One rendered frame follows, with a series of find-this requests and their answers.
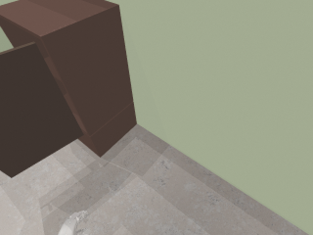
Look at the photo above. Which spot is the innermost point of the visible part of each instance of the cupboard door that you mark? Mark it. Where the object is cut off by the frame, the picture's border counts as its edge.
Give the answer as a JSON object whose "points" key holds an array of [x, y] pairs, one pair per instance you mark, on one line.
{"points": [[35, 118]]}

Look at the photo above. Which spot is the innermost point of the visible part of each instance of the robot left hand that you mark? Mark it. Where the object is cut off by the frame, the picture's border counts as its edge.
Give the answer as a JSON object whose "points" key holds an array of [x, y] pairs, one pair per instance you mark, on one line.
{"points": [[70, 225]]}

